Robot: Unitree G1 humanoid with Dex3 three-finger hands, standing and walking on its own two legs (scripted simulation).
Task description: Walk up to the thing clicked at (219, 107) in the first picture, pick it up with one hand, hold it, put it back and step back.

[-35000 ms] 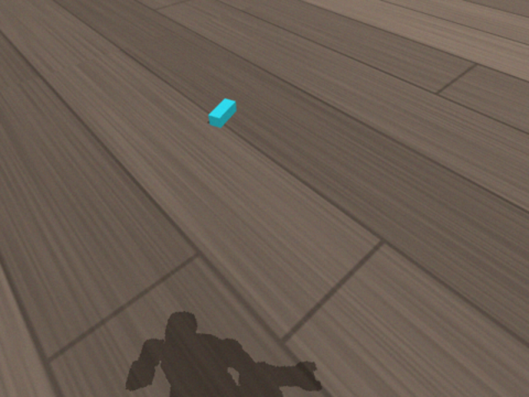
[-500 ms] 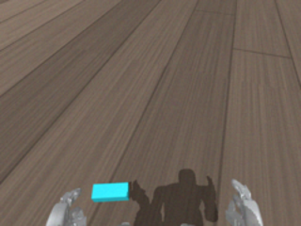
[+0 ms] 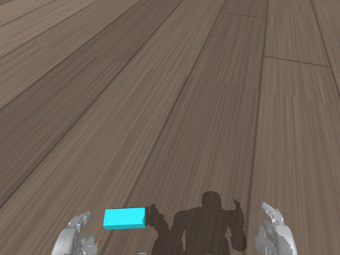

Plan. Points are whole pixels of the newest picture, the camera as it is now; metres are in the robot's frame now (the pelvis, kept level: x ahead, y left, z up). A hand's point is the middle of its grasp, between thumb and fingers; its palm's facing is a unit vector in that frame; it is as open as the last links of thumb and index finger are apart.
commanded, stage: home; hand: left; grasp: from above
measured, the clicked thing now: (125, 218) +0.42 +0.24 -0.68
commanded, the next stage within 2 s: stand in 0.58 s
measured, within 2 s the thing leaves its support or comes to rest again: neither
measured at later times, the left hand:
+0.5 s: hand out of the picture +0.15 +0.18 -0.04, palm faces +0.04 -0.98 -0.21, open 7.4 cm
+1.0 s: hand out of the picture +0.09 +0.24 -0.11, palm faces +0.02 -0.94 -0.35, open 7.4 cm
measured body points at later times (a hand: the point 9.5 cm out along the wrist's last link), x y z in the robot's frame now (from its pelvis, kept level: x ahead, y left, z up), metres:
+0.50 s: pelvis -0.01 +0.00 +0.00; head +0.00 +0.00 +0.45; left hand +0.14 +0.23 -0.03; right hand +0.15 -0.25 -0.06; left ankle +0.01 +0.13 -0.68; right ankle -0.01 -0.13 -0.68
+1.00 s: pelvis -0.01 +0.00 +0.03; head +0.01 +0.01 +0.48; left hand +0.09 +0.29 -0.08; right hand +0.09 -0.28 -0.09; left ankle +0.01 +0.13 -0.68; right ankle -0.01 -0.13 -0.68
